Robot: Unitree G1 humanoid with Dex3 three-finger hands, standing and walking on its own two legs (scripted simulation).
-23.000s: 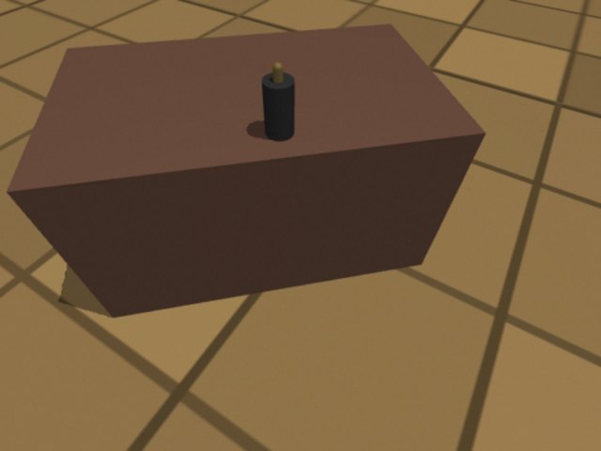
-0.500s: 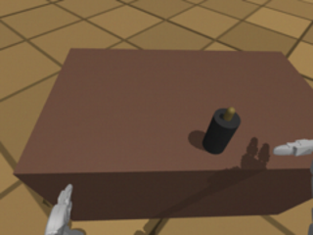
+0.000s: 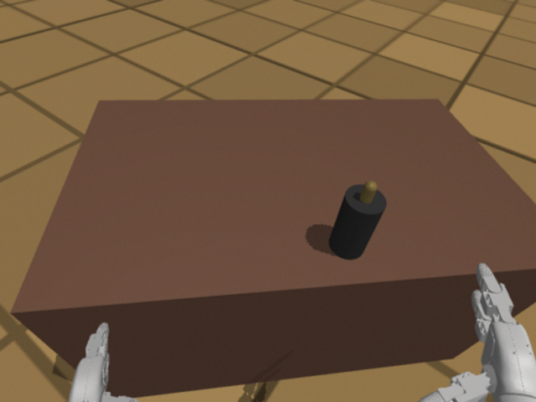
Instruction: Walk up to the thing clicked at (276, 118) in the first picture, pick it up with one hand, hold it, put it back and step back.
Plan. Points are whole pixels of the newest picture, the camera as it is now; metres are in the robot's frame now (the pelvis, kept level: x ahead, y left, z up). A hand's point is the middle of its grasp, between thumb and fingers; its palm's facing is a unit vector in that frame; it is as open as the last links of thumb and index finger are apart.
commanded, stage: sink last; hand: right
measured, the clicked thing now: (358, 217) +0.45 -0.20 -0.02
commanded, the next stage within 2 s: home in 0.24 s
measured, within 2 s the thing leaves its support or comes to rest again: neither
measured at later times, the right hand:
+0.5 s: hand (464, 354) +0.17 -0.25 +0.05, palm faces +0.31 +0.87 -0.38, open 17.3 cm
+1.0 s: hand (367, 362) +0.20 -0.17 -0.08, palm faces +0.05 +0.98 -0.21, open 17.5 cm
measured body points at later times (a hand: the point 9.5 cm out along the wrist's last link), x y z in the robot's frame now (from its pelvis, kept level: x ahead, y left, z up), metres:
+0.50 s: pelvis -0.01 +0.01 +0.01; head -0.02 +0.02 +0.46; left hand +0.15 +0.25 -0.07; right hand +0.14 -0.30 +0.07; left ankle +0.05 +0.12 -0.73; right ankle -0.02 -0.14 -0.73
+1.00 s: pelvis +0.01 +0.00 +0.01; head +0.03 -0.01 +0.46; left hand +0.17 +0.22 -0.08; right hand +0.19 -0.22 -0.07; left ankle +0.05 +0.12 -0.73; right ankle -0.02 -0.14 -0.73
